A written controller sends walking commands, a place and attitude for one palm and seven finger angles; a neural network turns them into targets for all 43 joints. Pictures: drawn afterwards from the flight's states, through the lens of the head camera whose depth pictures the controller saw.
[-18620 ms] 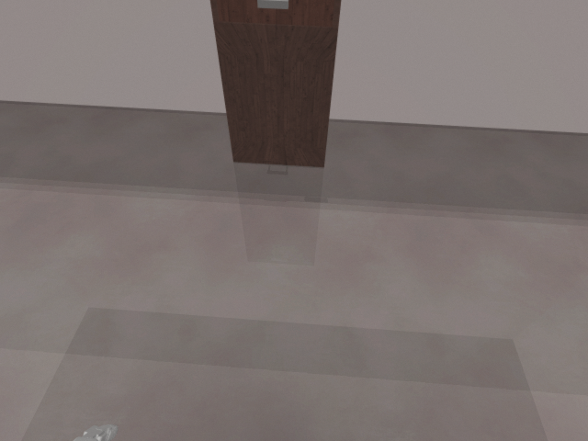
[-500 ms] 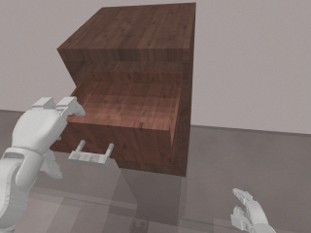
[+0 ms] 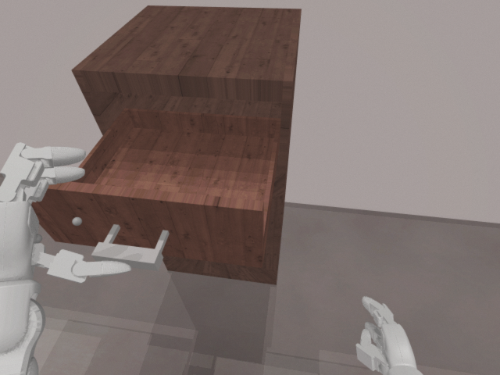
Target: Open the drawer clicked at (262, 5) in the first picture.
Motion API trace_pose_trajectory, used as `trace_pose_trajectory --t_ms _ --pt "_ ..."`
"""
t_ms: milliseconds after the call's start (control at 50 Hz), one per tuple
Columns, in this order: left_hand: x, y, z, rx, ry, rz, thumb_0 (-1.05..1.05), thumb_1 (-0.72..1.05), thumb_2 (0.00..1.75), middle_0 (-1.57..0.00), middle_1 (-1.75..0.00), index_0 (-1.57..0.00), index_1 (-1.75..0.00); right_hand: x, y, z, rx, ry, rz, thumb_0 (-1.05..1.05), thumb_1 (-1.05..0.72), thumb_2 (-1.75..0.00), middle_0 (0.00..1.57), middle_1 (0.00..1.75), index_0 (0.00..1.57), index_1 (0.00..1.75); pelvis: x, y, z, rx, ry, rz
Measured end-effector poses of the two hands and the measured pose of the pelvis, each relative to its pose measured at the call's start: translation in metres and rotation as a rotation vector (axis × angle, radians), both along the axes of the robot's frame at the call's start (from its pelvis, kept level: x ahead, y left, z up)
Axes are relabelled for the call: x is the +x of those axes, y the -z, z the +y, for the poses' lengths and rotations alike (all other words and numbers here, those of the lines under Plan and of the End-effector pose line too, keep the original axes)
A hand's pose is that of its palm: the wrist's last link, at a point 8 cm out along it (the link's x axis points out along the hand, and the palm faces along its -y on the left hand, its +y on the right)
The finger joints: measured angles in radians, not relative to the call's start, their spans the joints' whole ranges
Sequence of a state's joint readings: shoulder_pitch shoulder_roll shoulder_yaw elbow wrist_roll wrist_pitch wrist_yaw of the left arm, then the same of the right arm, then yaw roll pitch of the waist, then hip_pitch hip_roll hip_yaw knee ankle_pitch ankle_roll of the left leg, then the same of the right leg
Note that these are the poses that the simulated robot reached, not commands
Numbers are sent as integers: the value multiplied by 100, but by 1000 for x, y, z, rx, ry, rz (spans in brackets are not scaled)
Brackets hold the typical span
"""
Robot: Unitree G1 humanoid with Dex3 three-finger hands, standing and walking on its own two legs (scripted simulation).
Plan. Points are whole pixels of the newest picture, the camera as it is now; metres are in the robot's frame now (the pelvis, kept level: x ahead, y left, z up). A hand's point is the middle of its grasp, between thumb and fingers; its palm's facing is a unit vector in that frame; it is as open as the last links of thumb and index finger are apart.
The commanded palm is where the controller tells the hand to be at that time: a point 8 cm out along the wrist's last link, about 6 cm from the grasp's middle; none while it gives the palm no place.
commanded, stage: draw the hand back to the body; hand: left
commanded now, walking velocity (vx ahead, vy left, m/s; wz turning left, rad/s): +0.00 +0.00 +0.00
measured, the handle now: (133, 244) +0.30 +0.26 +0.02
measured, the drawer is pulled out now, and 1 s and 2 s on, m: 0.30 0.30 0.30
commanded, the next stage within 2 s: step back with the hand held close in 0.80 s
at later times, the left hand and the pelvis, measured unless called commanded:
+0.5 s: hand (62, 231) +0.20 +0.24 +0.21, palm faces +0.45 -0.79 -0.41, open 9.5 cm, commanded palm +0.15 +0.28 +0.21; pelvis +0.01 +0.00 +0.00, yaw -1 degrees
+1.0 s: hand (46, 243) +0.19 +0.25 +0.21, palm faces +0.46 -0.78 -0.42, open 7.5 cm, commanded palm +0.12 +0.28 +0.21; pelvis -0.01 +0.00 +0.00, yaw +0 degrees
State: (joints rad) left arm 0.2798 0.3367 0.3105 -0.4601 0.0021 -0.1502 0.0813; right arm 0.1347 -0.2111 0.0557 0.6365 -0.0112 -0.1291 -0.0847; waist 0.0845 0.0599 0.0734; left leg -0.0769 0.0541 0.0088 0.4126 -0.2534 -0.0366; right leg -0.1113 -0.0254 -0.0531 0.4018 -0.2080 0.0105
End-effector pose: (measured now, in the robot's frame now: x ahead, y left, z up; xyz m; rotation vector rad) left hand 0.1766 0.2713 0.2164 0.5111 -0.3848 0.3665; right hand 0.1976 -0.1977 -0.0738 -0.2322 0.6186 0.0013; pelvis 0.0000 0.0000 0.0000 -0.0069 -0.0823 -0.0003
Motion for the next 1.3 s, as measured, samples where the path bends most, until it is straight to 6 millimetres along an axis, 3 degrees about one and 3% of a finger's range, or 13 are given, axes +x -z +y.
trace_pose_trajectory --t_ms 140,300,560,740,940,1100,1300 --pt "3 -1 -1 -64 4 -63 -1 -20 43 -29 -100 -29 -100 -16 2 -15 -30 39 23 1 -91 -90 20 30 20 30 8 -1 -1 -3 9 -7" --pt "0 -5 -1 -1 10 -12 -1 7 55 -27 -83 -27 -83 -15 6 -24 -24 74 25 1 -91 -90 20 30 20 30 14 -1 2 -4 18 6" --pt "-21 -1 8 -2 -56 23 0 52 74 -24 -54 -24 -53 1 -1 -10 4 45 -22 1 -91 -90 20 30 20 30 12 -1 2 -6 12 5" --pt "-31 -2 10 -22 -70 1 1 78 86 -22 -37 -22 -36 0 -4 -3 5 19 -40 1 -91 -90 20 30 20 30 6 -1 2 -6 6 -8" --pt "-35 -3 11 -18 -61 -4 1 87 90 -21 -31 -21 -31 -14 -3 -6 2 30 -25 1 -91 -90 20 30 20 30 -1 0 3 -7 7 -8" --pt "-34 0 14 72 5 56 1 88 90 -21 -30 -21 -30 -32 -1 -20 -43 93 46 1 -91 -90 20 30 20 30 -15 2 12 -11 -2 80" --pt "-60 4 27 151 28 104 1 88 90 -21 -30 -21 -30 -66 4 -18 -64 148 79 1 -91 -90 20 30 20 30 -41 8 24 5 3 91"
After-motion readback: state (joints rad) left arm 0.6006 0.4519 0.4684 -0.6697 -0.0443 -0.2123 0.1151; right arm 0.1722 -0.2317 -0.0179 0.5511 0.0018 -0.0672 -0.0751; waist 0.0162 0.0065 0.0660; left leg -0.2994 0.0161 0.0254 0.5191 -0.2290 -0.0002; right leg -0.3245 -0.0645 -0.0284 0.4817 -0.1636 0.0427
